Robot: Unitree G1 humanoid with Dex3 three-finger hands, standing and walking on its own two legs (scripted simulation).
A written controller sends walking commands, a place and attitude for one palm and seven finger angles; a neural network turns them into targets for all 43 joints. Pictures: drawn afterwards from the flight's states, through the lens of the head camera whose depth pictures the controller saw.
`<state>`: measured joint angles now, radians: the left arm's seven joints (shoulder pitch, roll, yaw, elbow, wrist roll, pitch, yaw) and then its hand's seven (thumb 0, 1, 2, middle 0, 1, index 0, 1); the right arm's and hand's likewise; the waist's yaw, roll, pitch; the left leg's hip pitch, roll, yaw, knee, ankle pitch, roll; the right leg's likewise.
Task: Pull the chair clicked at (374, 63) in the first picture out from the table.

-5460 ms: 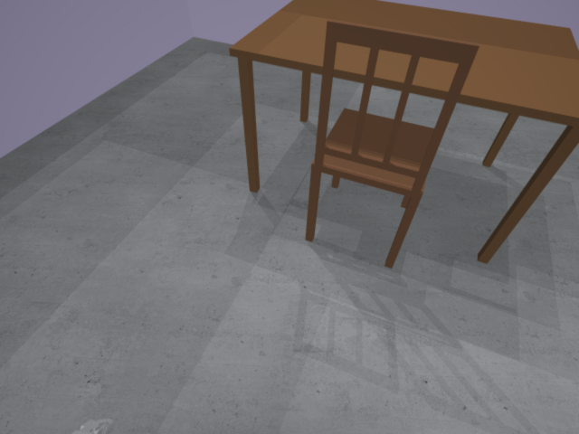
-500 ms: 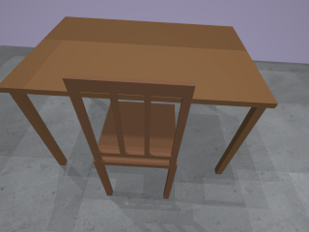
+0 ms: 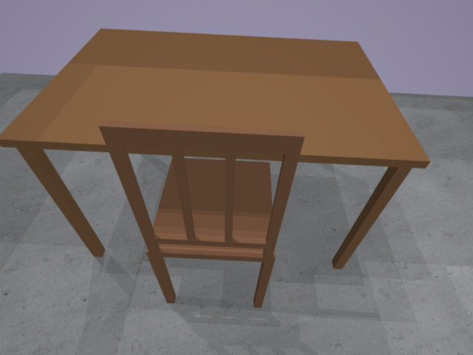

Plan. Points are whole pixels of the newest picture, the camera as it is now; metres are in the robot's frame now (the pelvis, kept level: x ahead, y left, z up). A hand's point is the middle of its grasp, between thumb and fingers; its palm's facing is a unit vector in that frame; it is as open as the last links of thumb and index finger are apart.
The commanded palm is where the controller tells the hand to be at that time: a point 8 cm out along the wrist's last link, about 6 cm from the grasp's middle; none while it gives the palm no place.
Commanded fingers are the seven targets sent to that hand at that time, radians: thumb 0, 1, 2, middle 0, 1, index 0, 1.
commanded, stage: look again from close up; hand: left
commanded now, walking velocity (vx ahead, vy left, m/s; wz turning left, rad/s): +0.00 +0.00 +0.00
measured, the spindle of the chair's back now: (185, 200) +0.47 +0.15 -0.07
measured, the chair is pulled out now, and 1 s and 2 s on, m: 0.00 0.00 0.00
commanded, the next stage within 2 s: none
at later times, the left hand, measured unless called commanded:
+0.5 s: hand out of the picture -0.03 +0.15 -0.18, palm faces +0.04 -0.98 -0.17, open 7.4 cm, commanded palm none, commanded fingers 0.00 0.90 0.90 -0.20 -0.30 -0.20 -0.30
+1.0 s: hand out of the picture -0.03 +0.13 -0.18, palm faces +0.05 -0.98 -0.17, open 7.4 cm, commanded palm none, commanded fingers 0.00 0.90 0.90 -0.20 -0.30 -0.20 -0.30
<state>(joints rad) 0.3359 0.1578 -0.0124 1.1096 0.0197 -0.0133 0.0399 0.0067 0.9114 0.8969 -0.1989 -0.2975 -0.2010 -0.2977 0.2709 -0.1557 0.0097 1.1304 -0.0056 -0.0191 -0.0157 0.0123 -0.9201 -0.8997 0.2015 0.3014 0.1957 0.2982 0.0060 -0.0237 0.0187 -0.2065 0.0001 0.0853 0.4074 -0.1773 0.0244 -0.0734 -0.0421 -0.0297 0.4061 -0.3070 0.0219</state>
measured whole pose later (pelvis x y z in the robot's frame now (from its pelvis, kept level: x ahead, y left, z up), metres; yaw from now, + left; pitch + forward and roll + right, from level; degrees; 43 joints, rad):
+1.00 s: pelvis +0.01 -0.02 +0.00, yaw +1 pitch -2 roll +1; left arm 0.37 0.13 -0.02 1.12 0.02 -0.02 0.04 0.01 0.91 0.90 -0.20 -0.30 -0.20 -0.30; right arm 0.29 -0.14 0.01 1.15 0.00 -0.01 -0.02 0.01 -0.92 -0.90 0.20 0.30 0.19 0.30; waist 0.01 -0.01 0.02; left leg -0.19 0.03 0.06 0.41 -0.18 -0.01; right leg -0.05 -0.01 -0.05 0.40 -0.32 -0.01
